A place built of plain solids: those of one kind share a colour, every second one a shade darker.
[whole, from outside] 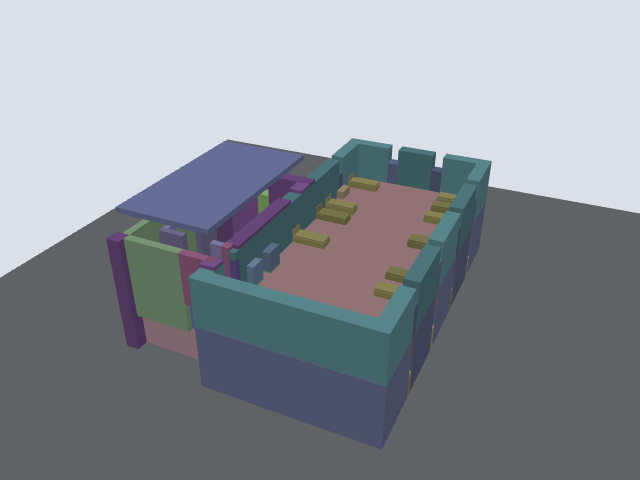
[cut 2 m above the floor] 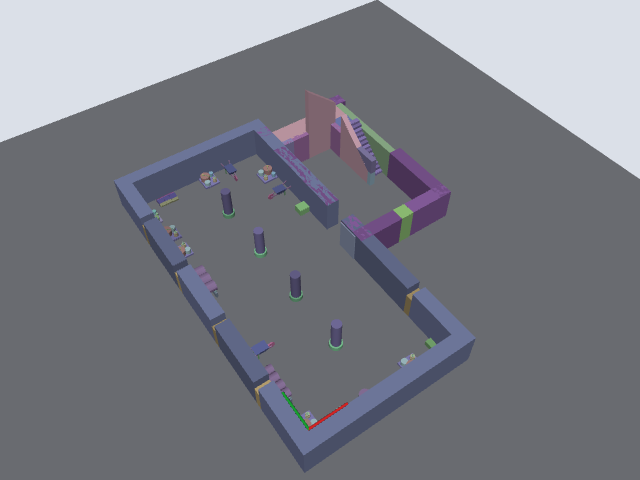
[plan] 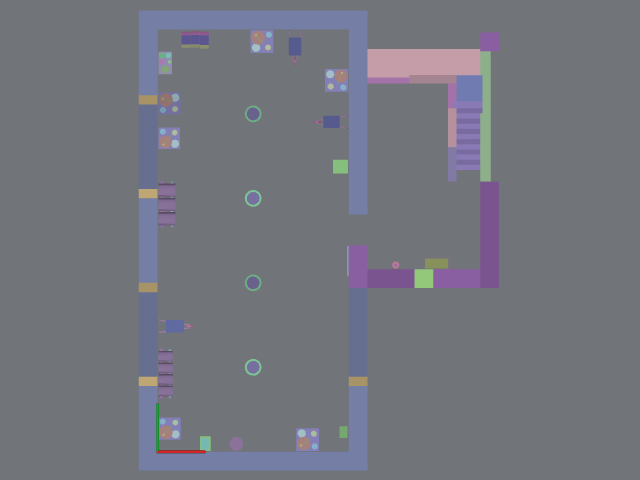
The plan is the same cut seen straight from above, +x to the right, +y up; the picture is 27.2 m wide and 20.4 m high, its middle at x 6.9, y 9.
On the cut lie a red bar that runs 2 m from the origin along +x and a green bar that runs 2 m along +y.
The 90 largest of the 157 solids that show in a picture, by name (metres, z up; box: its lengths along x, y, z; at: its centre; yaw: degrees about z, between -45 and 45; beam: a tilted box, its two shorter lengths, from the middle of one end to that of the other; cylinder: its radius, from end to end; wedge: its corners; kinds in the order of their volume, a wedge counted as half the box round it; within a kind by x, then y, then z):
{
 "wall_undercroft_1": {"box": [0.8, 3.59, 4.1], "at": [-0.4, 1.0, 1.75]},
 "wall_undercroft_2": {"box": [0.8, 3.59, 4.1], "at": [-0.4, 4.99, 1.75]},
 "wall_undercroft_3": {"box": [0.8, 3.59, 4.1], "at": [-0.4, 8.97, 1.75]},
 "wall_undercroft_4": {"box": [0.8, 3.59, 4.1], "at": [-0.4, 12.96, 1.75]},
 "wall_undercroft_5": {"box": [0.8, 3.59, 4.1], "at": [-0.4, 16.95, 1.75]},
 "wall_undercroft_6": {"box": [9.72, 0.8, 4.1], "at": [4.06, -0.4, 1.75]},
 "wall_undercroft_7": {"box": [9.72, 0.8, 4.1], "at": [4.06, 18.35, 1.75]},
 "wall_undercroft_8": {"box": [0.8, 3.59, 4.1], "at": [8.52, 1.0, 1.75]},
 "wall_undercroft_9": {"box": [0.8, 5.59, 4.1], "at": [8.52, 5.99, 1.75]},
 "wall_undercroft_10": {"box": [0.8, 8.67, 4.1], "at": [8.52, 14.42, 1.75]},
 "wall_dorter_1": {"box": [0.8, 3.52, 2.8], "at": [-0.4, 0.96, 5.21]},
 "wall_dorter_2": {"box": [0.8, 3.44, 2.8], "at": [-0.4, 4.99, 5.21]},
 "wall_dorter_3": {"box": [0.8, 3.44, 2.8], "at": [-0.4, 8.97, 5.21]},
 "wall_dorter_4": {"box": [0.8, 3.44, 2.8], "at": [-0.4, 12.96, 5.21]},
 "wall_dorter_5": {"box": [0.8, 3.52, 2.8], "at": [-0.4, 16.99, 5.21]},
 "wall_dorter_6": {"box": [2.98, 0.8, 2.8], "at": [0.69, -0.4, 5.21]},
 "wall_dorter_7": {"box": [2.36, 0.8, 2.8], "at": [4.06, -0.4, 5.21]},
 "wall_dorter_8": {"box": [9.72, 0.8, 2.8], "at": [4.06, 18.35, 5.21]},
 "wall_dorter_9": {"box": [2.98, 0.8, 2.8], "at": [7.43, -0.4, 5.21]},
 "wall_dorter_10": {"box": [0.8, 3.52, 2.8], "at": [8.52, 0.96, 5.21]},
 "wall_dorter_11": {"box": [0.8, 12.77, 2.8], "at": [8.52, 9.65, 5.21]},
 "wall_dorter_12": {"box": [0.8, 1.76, 2.8], "at": [8.52, 17.87, 5.21]},
 "wall_vestibule_1": {"box": [0.8, 1.83, 7.11], "at": [8.52, 7.87, 3.25]},
 "wall_vestibule_2": {"box": [0.8, 5.57, 7.11], "at": [8.52, 12.87, 3.25]},
 "wall_vestibule_3": {"box": [0.8, 0.8, 7.11], "at": [8.52, 17.42, 3.25]},
 "wall_vestibule_4": {"box": [2.79, 0.8, 7.11], "at": [9.52, 7.36, 3.25]},
 "wall_vestibule_5": {"box": [2.79, 0.8, 7.11], "at": [13.11, 7.36, 3.25]},
 "wall_vestibule_6": {"box": [0.8, 4.53, 7.11], "at": [14.11, 9.22, 3.25]},
 "wall_vestibule_7": {"box": [0.8, 0.8, 7.11], "at": [14.11, 17.42, 3.25]},
 "wall_vestibule_8": {"box": [0.8, 0.8, 7.11], "at": [14.11, 17.42, 3.25]},
 "floor_dorter_1": {"box": [8.12, 17.95, 0.4], "at": [4.06, 8.97, 3.91]},
 "wall_left_1": {"box": [3.31, 0.45, 4.77], "at": [12.05, 17.24, 4.42]},
 "wall_left_2": {"box": [0.45, 5.54, 7.11], "at": [13.93, 14.25, 3.25]},
 "over_vestibule_1": {"box": [5.39, 9.86, 0.3], "at": [11.31, 12.39, 8.3]},
 "mass_under_upper_1": {"box": [4.79, 1.21, 2.34], "at": [11.31, 16.51, 0.87]},
 "pier_1": {"box": [0.65, 0.36, 7.11], "at": [9.25, 15.83, 3.25]},
 "pier_2": {"box": [1.49, 0.36, 7.11], "at": [11.95, 15.83, 3.25]},
 "pier_3": {"box": [0.36, 1.55, 7.11], "at": [12.52, 12.26, 3.25]},
 "pier_4": {"box": [0.36, 0.66, 7.11], "at": [12.52, 15.32, 3.25]},
 "mass_under_head_1": {"box": [1.77, 1.21, 1.77], "at": [9.8, 16.51, 2.92]},
 "mass_under_head_2": {"box": [1.21, 1.4, 2.34], "at": [13.2, 15.31, 0.87]},
 "wall_dorter_under_light_1": {"box": [0.8, 0.55, 1.75], "at": [-0.4, 2.99, 4.68]},
 "wall_dorter_under_light_2": {"box": [0.8, 0.55, 1.75], "at": [-0.4, 6.98, 4.68]},
 "wall_dorter_under_light_3": {"box": [0.8, 0.55, 1.75], "at": [-0.4, 10.97, 4.68]},
 "wall_dorter_under_light_4": {"box": [0.8, 0.55, 1.75], "at": [-0.4, 14.96, 4.68]},
 "wall_dorter_under_light_5": {"box": [0.7, 0.8, 1.75], "at": [2.53, -0.4, 4.68]},
 "wall_dorter_under_light_6": {"box": [0.7, 0.8, 1.75], "at": [5.59, -0.4, 4.68]},
 "wall_dorter_under_light_7": {"box": [0.8, 0.55, 1.75], "at": [8.52, 2.99, 4.68]},
 "bed_frame_dorter_1": {"box": [1.89, 0.8, 0.34], "at": [0.97, 12.75, 4.28]},
 "bed_frame_dorter_2": {"box": [1.89, 0.82, 0.37], "at": [0.98, 7.37, 4.3]},
 "bed_frame_dorter_3": {"box": [1.9, 0.77, 0.31], "at": [0.98, 11.07, 4.26]},
 "bed_frame_dorter_4": {"box": [1.91, 0.81, 0.36], "at": [0.99, 2.57, 4.29]},
 "bed_frame_dorter_5": {"box": [1.93, 0.77, 0.35], "at": [1.0, 4.1, 4.29]},
 "bed_frame_dorter_6": {"box": [1.97, 0.78, 0.3], "at": [1.02, 1.07, 4.26]},
 "bed_frame_dorter_7": {"box": [1.98, 0.78, 0.34], "at": [7.1, 1.38, 4.28]},
 "bed_frame_dorter_8": {"box": [1.98, 0.86, 0.3], "at": [7.1, 6.49, 4.26]},
 "bed_frame_dorter_9": {"box": [1.97, 0.87, 0.34], "at": [7.1, 9.63, 4.28]},
 "bed_frame_dorter_10": {"box": [1.87, 0.81, 0.38], "at": [7.15, 5.14, 4.3]},
 "parapet_head_1": {"box": [1.78, 0.36, 5.18], "at": [9.81, 15.83, 2.54]},
 "parapet_head_2": {"box": [0.36, 1.05, 3.41], "at": [12.52, 15.13, 1.66]},
 "wall_wallhead_1": {"box": [0.45, 0.48, 3.0], "at": [8.7, 15.8, 5.31]},
 "wall_wallhead_2": {"box": [0.45, 0.48, 3.0], "at": [8.7, 17.23, 5.31]},
 "wall_wallhead_3": {"box": [2.38, 0.45, 3.0], "at": [9.66, 17.24, 5.31]},
 "parapet_rake_1": {"wedge": [[10.7, 15.65, -0.3], [10.7, 15.65, 5.13], [10.7, 16.01, -0.3], [10.7, 16.01, 5.13], [12.7, 15.65, -0.3], [12.7, 15.65, 3.48], [12.7, 16.01, -0.3], [12.7, 16.01, 3.48]]},
 "parapet_rake_2": {"wedge": [[12.34, 11.76, -0.3], [12.34, 11.76, 1.02], [12.34, 14.6, -0.3], [12.34, 14.6, 3.36], [12.7, 11.76, -0.3], [12.7, 11.76, 1.02], [12.7, 14.6, -0.3], [12.7, 14.6, 3.36]]},
 "wall_vestibule_under_light_1": {"box": [0.8, 0.8, 5.76], "at": [11.31, 7.36, 2.58]},
 "wall_undercroft_under_light_1": {"box": [0.8, 0.4, 1.75], "at": [-0.4, 2.99, 0.57]},
 "wall_undercroft_under_light_2": {"box": [0.8, 0.4, 1.75], "at": [-0.4, 6.98, 0.57]},
 "wall_undercroft_under_light_3": {"box": [0.8, 0.4, 1.75], "at": [-0.4, 10.97, 0.57]},
 "wall_undercroft_under_light_4": {"box": [0.8, 0.4, 1.75], "at": [-0.4, 14.96, 0.57]},
 "wall_undercroft_under_light_5": {"box": [0.8, 0.4, 1.75], "at": [8.52, 2.99, 0.57]},
 "pier_undercroft_1": {"cylinder": 0.27, "from": [4.06, 3.59, 0.26], "to": [4.06, 3.59, 1.94]},
 "pier_undercroft_2": {"cylinder": 0.27, "from": [4.06, 7.18, 0.25], "to": [4.06, 7.18, 1.94]},
 "pier_undercroft_3": {"cylinder": 0.27, "from": [4.06, 10.77, 0.28], "to": [4.06, 10.77, 1.94]},
 "pier_undercroft_4": {"cylinder": 0.27, "from": [4.06, 14.36, 0.28], "to": [4.06, 14.36, 1.94]},
 "aumbry_carcase_dorter_1": {"box": [0.46, 1.06, 1.16], "at": [7.85, 13.02, 4.78]},
 "aumbry_carcase_dorter_2": {"box": [0.4, 0.93, 1.19], "at": [7.88, 14.68, 4.79]},
 "tub_stand_undercroft_1": {"box": [0.94, 0.94, 0.17], "at": [0.5, 14.81, 0.04]},
 "tub_stand_undercroft_2": {"box": [0.95, 0.95, 0.17], "at": [0.51, 0.98, 0.04]},
 "tub_stand_undercroft_3": {"box": [0.97, 0.97, 0.17], "at": [4.43, 17.43, 0.04]},
 "tub_stand_undercroft_4": {"box": [0.97, 0.97, 0.17], "at": [6.38, 0.52, 0.04]},
 "tub_stand_undercroft_5": {"box": [0.97, 0.97, 0.17], "at": [7.6, 15.78, 0.04]},
 "jamb_wall_head_1": {"box": [0.8, 0.35, 2.05], "at": [8.52, 15.86, 5.13]},
 "aumbry_carcase_vestibule_1": {"box": [0.97, 0.41, 1.17], "at": [11.85, 8.0, 0.68]},
 "wall_undercroft_over_light_1": {"box": [0.8, 0.4, 1.25], "at": [-0.4, 14.96, 3.17]},
 "bed_pallet_dorter_1": {"box": [1.86, 0.8, 0.11], "at": [7.07, 6.49, 4.47]},
 "bed_pallet_dorter_2": {"box": [1.85, 0.81, 0.11], "at": [7.07, 9.63, 4.51]},
 "chest_dorter_1": {"box": [0.46, 1.1, 0.53], "at": [7.86, 3.19, 4.38]},
 "cask_undercroft_1": {"cylinder": 0.3, "from": [3.35, 0.34, 0.0], "to": [3.35, 0.34, 0.8]},
 "crate_undercroft_1": {"box": [0.64, 0.59, 0.47], "at": [7.77, 12.12, 0.19]}
}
